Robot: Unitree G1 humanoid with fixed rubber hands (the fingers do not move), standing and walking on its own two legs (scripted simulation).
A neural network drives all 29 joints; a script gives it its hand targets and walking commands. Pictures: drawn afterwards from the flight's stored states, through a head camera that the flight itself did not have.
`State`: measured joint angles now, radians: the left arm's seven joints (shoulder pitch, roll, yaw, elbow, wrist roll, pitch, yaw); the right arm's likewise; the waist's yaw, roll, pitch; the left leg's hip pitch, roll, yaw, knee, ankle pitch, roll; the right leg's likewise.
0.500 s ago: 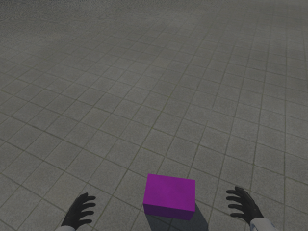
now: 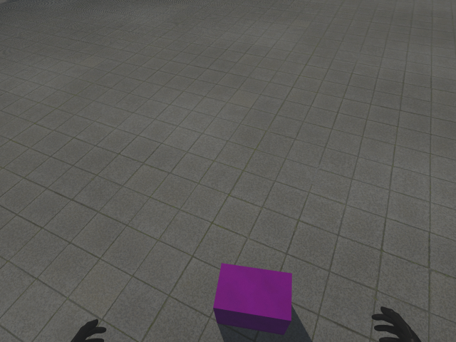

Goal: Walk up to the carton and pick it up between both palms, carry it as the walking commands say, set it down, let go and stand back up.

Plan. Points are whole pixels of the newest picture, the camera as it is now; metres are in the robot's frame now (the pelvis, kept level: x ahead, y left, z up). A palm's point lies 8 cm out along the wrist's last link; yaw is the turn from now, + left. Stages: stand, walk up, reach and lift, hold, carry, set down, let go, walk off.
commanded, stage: stand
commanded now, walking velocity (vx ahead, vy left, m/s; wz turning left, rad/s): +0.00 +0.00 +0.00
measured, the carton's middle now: (252, 299) +0.39 -0.05 -0.67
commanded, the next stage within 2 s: none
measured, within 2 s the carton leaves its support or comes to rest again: neither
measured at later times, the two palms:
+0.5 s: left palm out of the picture +0.09 +0.30 -0.09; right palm out of the picture +0.10 -0.30 -0.10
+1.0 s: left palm out of the picture +0.07 +0.31 -0.09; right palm out of the picture +0.08 -0.31 -0.10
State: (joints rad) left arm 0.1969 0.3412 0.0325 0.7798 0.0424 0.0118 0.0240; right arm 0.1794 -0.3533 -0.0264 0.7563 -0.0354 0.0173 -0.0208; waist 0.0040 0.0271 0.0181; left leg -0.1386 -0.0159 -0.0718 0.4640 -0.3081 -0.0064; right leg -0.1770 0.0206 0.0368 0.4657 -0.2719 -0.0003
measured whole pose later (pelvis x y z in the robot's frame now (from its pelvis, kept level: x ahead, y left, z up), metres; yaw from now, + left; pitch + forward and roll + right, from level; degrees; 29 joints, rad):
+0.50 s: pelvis +0.00 +0.00 +0.00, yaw +0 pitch -2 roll +0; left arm 0.15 0.36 0.02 0.94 0.03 0.00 0.02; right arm 0.16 -0.38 0.00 0.91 -0.03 0.00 -0.03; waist 0.01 0.02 0.02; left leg -0.09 -0.01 -0.08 0.39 -0.26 -0.01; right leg -0.13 0.02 0.03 0.39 -0.23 -0.01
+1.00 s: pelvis -0.01 +0.00 +0.01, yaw +1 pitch -2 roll +0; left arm 0.13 0.37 0.02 1.01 0.02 0.00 0.01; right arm 0.15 -0.39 0.00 0.97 -0.02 -0.01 -0.02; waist 0.01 0.02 0.03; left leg -0.09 -0.01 -0.08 0.36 -0.23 -0.01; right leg -0.12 0.02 0.03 0.36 -0.20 0.00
